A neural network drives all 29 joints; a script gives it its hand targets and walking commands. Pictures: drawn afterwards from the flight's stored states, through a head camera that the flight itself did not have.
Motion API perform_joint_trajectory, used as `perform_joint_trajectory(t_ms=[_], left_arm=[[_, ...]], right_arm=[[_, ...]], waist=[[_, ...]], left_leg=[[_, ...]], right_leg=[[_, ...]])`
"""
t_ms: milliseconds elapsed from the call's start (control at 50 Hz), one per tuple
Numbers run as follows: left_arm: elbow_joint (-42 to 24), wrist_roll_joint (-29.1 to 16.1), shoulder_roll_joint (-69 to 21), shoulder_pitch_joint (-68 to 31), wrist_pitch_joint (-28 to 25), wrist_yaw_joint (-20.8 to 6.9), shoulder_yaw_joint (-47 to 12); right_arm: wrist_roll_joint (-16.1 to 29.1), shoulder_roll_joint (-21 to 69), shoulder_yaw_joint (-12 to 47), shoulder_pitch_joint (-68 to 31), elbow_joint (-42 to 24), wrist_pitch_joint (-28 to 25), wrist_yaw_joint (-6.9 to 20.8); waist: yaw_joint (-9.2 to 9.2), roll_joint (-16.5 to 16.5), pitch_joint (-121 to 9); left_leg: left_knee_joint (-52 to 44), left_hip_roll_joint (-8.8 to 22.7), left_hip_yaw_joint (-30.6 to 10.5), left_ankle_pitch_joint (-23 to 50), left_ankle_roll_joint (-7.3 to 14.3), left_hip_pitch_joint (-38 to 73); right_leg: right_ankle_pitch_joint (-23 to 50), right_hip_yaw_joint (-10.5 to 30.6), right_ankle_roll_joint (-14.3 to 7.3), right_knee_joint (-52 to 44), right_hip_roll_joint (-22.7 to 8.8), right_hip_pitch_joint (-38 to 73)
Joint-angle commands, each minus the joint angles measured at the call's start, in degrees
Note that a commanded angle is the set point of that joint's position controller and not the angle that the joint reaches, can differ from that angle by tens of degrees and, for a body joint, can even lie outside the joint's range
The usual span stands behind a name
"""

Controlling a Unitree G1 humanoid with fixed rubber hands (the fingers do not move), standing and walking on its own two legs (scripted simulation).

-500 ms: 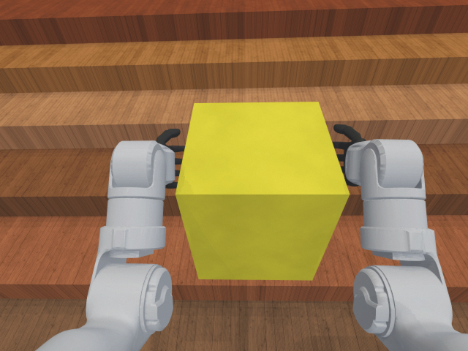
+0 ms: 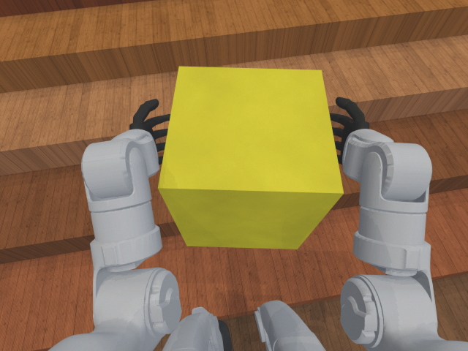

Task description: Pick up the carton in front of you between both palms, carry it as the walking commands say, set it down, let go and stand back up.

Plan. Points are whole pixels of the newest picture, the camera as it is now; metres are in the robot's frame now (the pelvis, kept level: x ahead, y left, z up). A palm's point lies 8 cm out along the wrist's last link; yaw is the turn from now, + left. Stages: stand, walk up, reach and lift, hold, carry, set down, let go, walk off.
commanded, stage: carry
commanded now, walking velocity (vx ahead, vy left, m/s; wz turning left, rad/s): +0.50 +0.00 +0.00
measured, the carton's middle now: (245, 169) +0.40 -0.04 +0.05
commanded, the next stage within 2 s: none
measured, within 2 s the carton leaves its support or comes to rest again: neither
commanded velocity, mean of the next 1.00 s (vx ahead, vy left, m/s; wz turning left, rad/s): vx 0.20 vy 0.00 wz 0.00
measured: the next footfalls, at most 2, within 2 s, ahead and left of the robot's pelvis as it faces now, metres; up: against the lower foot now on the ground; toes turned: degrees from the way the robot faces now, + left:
right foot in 0.36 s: +0.43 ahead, -0.09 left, +0.13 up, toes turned -4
left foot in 0.66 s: +0.41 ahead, +0.11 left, +0.13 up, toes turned +0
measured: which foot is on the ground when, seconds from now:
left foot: down 0.00-0.40, up 0.42-0.64, down 0.66-1.00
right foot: up 0.00-0.34, down 0.36-0.76, up 0.78-1.00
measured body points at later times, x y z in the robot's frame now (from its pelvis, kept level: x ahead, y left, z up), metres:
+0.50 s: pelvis +0.30 -0.02 +0.13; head +0.31 +0.01 +0.58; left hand +0.65 +0.19 +0.28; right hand +0.71 -0.10 +0.30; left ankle +0.15 +0.07 -0.40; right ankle +0.39 -0.09 -0.55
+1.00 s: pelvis +0.48 +0.03 +0.20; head +0.53 +0.05 +0.65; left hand +0.89 +0.16 +0.36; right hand +0.87 -0.15 +0.36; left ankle +0.37 +0.11 -0.55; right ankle +0.54 -0.07 -0.34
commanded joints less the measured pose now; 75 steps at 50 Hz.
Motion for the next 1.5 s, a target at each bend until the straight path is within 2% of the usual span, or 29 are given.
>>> perform_joint_trajectory(t_ms=[0, 60, 140, 220, 260, 320, 360, 380, 400, 420, 480, 540, 680, 720, 740, 780, 860, 960, 1000, 1040, 1060, 1080, 1100, 1120, 1160, 1280, 1340, 1420, 1480], left_arm=[[-7.5, -16.7, -50.4, -43.2, -3.2, -8.5, -35.3], [-4.2, -16.3, -48.5, -39.8, -2.4, -8.9, -36.3], [3.5, -16.2, -46.2, -38.9, -0.1, -9.2, -35.7], [8.8, -16.2, -45.2, -43.9, 1.7, -8.4, -32.5], [10.6, -17.7, -47.1, -47.7, 2.7, -7.8, -31.8], [14.9, -22.2, -52.2, -50.7, 3.6, -7.6, -32.5], [15.2, -25.5, -56.7, -53.7, 2.9, -8.3, -32.4], [14.7, -27.1, -58.8, -53.5, 2.2, -9.0, -32.2], [15.0, -28.7, -60.5, -52.8, 1.2, -9.8, -33.1], [14.7, -29.8, -62.1, -52.3, 0.0, -10.5, -33.3], [3.8, -35.9, -69.0, -65.9, -2.4, -12.4, -36.6], [-0.8, -38.9, -70.1, -67.9, -2.7, -12.9, -37.5], [5.0, -29.5, -63.5, -53.3, 1.2, -12.0, -32.4], [7.7, -28.1, -62.4, -51.3, 1.3, -12.4, -32.5], [8.8, -26.7, -61.6, -50.2, 0.7, -12.4, -32.1], [11.5, -24.0, -60.7, -46.8, 0.3, -12.0, -31.2], [10.0, -20.0, -58.6, -45.7, -0.4, -10.4, -29.8], [8.6, -15.3, -52.0, -43.0, -1.2, -7.5, -30.2], [7.4, -14.8, -52.8, -42.6, -1.5, -6.9, -31.3], [8.2, -16.1, -55.2, -41.1, -2.0, -7.2, -33.5], [8.5, -17.7, -57.8, -40.2, -2.4, -8.0, -35.1], [7.8, -19.3, -59.8, -38.6, -3.5, -9.2, -37.3], [8.4, -20.7, -62.2, -37.2, -5.0, -10.2, -38.9], [9.3, -23.0, -65.3, -35.2, -5.5, -11.4, -39.2], [4.1, -28.4, -70.1, -41.2, -7.3, -13.5, -43.0], [1.5, -34.3, -73.9, -43.7, -11.3, -16.3, -48.0], [2.5, -33.1, -72.3, -40.9, -11.9, -16.5, -47.1], [5.6, -29.2, -68.3, -34.5, -10.8, -15.9, -44.2], [11.2, -24.8, -63.3, -28.8, -9.6, -15.0, -40.4]], right_arm=[[30.6, 62.2, 41.4, -53.3, -13.0, 0.3, 16.2], [29.4, 58.9, 40.8, -51.5, -10.2, 1.7, 16.2], [27.0, 55.9, 37.0, -48.0, 0.9, 4.0, 17.4], [26.6, 54.5, 31.7, -50.7, 7.2, 5.4, 18.8], [25.8, 53.6, 28.1, -51.7, 10.5, 6.3, 18.6], [22.5, 52.1, 23.2, -49.4, 16.3, 7.2, 17.7], [20.2, 52.3, 20.8, -49.9, 18.3, 7.2, 17.4], [19.0, 52.2, 19.3, -49.9, 17.9, 6.8, 17.1], [17.2, 53.4, 18.8, -48.2, 18.7, 6.4, 16.8], [15.7, 53.3, 17.4, -45.6, 20.1, 5.9, 16.4], [12.8, 51.4, 16.1, -49.9, 15.1, 4.4, 15.2], [11.8, 49.1, 16.5, -49.5, 10.2, 3.8, 13.5], [13.8, 53.5, 24.1, -47.2, 10.6, 5.7, 12.8], [15.6, 55.8, 25.1, -45.4, 12.1, 5.4, 13.5], [16.8, 57.0, 26.2, -45.1, 11.8, 5.4, 14.2], [18.4, 57.5, 27.0, -44.5, 13.7, 5.0, 15.1], [24.3, 61.6, 29.8, -54.0, 5.4, 3.5, 16.6], [28.6, 62.1, 31.9, -55.6, 0.4, 2.9, 18.1], [29.0, 63.2, 33.0, -56.0, 0.4, 2.7, 18.6], [27.9, 63.6, 33.9, -52.1, 3.3, 2.5, 19.1], [26.9, 63.9, 34.2, -50.1, 5.3, 2.1, 19.2], [26.1, 64.7, 33.9, -48.4, 5.6, 1.4, 19.3], [25.1, 65.1, 34.5, -46.8, 4.9, 1.1, 19.6], [23.0, 64.8, 33.8, -44.1, 7.1, 0.3, 19.4], [19.4, 64.3, 32.1, -38.2, 7.7, -1.2, 18.5], [13.1, 60.8, 29.7, -28.5, 9.7, -5.9, 16.4], [12.9, 60.0, 31.3, -26.4, 9.1, -6.6, 16.3], [17.0, 61.7, 36.2, -28.7, 7.7, -6.2, 16.2], [19.3, 60.4, 35.8, -29.9, 9.9, -4.8, 16.9]], waist=[[1.43, 3.9, -43.3], [1.24, 1.1, -42.3], [-1.67, 4.3, -37.6], [3.34, 3.1, -27.4], [3.78, 7.8, -24.4], [9.66, 17.3, -33.6], [15.56, 14.1, -41.1], [18.87, 11.3, -45.3], [16.29, -7.2, -46.3], [15.86, -8.6, -51.2], [12.28, 3.3, -39.8], [10.5, 2.9, -36.2], [9.91, -7.1, -43.6], [8.14, -7.9, -45.0], [5.94, -6.9, -45.2], [5.95, 17.4, -46.8], [-1.05, 6.6, -39.9], [2.96, 7.2, -34.5], [6.09, 11.6, -34.3], [11.75, 16.8, -42.1], [14.63, 12.9, -47.0], [16.52, 5.8, -51.8], [15.91, -19.3, -55.1], [13.09, -11.2, -56.5], [11.51, -2.7, -49.1], [10.66, 2.1, -40.9], [9.71, -1.3, -38.7], [8.42, -7.1, -42.0], [8.02, 1.5, -39.9]], left_leg=[[-23.1, 16.4, -34.3, 13.2, 9.5, 46.3], [-24.1, 17.5, -29.5, 24.3, 10.3, 49.1], [-27.0, 20.9, -31.3, 25.0, 13.0, 63.1], [-36.3, 14.3, -20.9, 16.7, 7.9, 42.5], [-42.8, 11.6, -12.0, 33.6, 7.4, 31.5], [-31.0, 11.6, -1.6, 91.1, 4.9, 31.1], [-8.5, 12.0, 1.5, 100.2, 0.9, 37.6], [9.4, 9.8, -0.9, 94.7, -2.6, 30.4], [38.4, -3.3, -5.1, 14.7, -9.1, 5.6], [60.0, -7.0, -15.4, 2.6, -8.8, -2.6], [57.3, -0.1, -17.5, 0.5, -1.6, -14.4], [49.6, 2.9, -13.5, 1.2, -0.5, -13.4], [-11.8, 0.6, -2.3, 3.3, -0.2, 4.5], [-43.3, 0.2, 1.2, 24.0, -3.2, 12.6], [-53.4, 4.3, -0.9, 37.4, -3.8, 26.0], [-17.1, 23.0, -16.7, 114.7, 4.1, 77.9], [-19.7, 20.8, -21.5, 84.6, 7.7, 76.2], [-28.9, 14.3, -18.3, 47.5, 5.4, 53.7], [-37.3, 14.3, -13.2, 52.9, 5.1, 32.0], [-22.0, 14.6, -6.5, 95.6, 3.3, 32.1], [-12.1, 14.5, -5.9, 94.0, 1.3, 32.1], [5.4, 9.7, -7.4, 74.2, -2.8, 24.1], [31.1, -6.3, -8.4, 2.0, -8.4, 11.6], [43.2, -3.8, -17.4, -3.2, -5.7, 10.4], [47.5, -1.1, -16.1, -1.7, -4.5, 3.0], [39.4, 2.1, -11.8, -3.4, -4.1, -8.7], [5.7, 1.4, -4.2, -12.1, -4.8, 6.1], [-19.0, 2.2, -2.5, 11.0, -2.4, 21.4], [-27.9, 13.4, -14.2, 29.1, -1.2, 34.3]], right_leg=[[-4.0, -0.8, -1.7, 0.4, -3.8, -16.4], [-6.9, -5.1, -1.5, -9.0, -4.0, -19.5], [-17.0, -6.6, -2.9, 16.9, -5.8, -46.7], [-10.3, -12.7, -1.2, 1.5, -8.0, -36.6], [-9.5, -17.6, -1.3, -14.1, -6.5, -21.3], [1.5, -23.5, -5.7, -29.7, 0.5, 3.0], [5.3, -23.4, -4.2, -47.6, 4.3, 16.5], [11.1, -14.1, -5.6, -59.0, 3.5, 30.4], [49.3, 19.7, -17.6, -68.3, -15.6, 46.9], [57.0, 35.5, -25.1, -68.8, -21.4, 50.7], [19.3, 26.2, -14.0, -68.0, -17.9, 42.9], [8.3, 15.6, -10.3, -71.9, -16.9, 37.2], [60.5, -7.1, -6.8, -66.7, -11.7, 47.5], [70.2, -9.3, -4.5, -53.6, -10.7, 57.8], [51.2, -8.3, -3.6, -48.9, -10.0, 51.0], [-20.5, -10.5, 2.5, -24.0, -1.6, -9.9], [-23.0, -5.5, -1.5, 9.2, 1.7, -38.2], [-21.6, -11.4, 0.1, -7.7, -3.7, -28.4], [-19.6, -14.8, -1.6, -30.5, -2.8, 0.5], [-5.1, -18.8, -3.3, -36.2, 2.3, 18.5], [2.1, -15.5, -4.4, -47.5, 1.9, 28.0], [16.2, 3.4, -11.5, -56.1, -6.6, 36.6], [59.7, 32.3, -23.8, -68.6, -22.0, 42.3], [59.8, 30.4, -22.6, -64.9, -21.4, 43.5], [41.9, 24.4, -17.4, -64.5, -18.3, 38.2], [34.0, 12.0, -11.8, -68.6, -16.1, 41.2], [34.4, 0.1, -8.6, -71.2, -13.1, 31.0], [36.3, -2.4, -8.3, -67.6, -16.0, 29.9], [0.1, -3.9, -1.9, -61.2, -12.5, 18.3]])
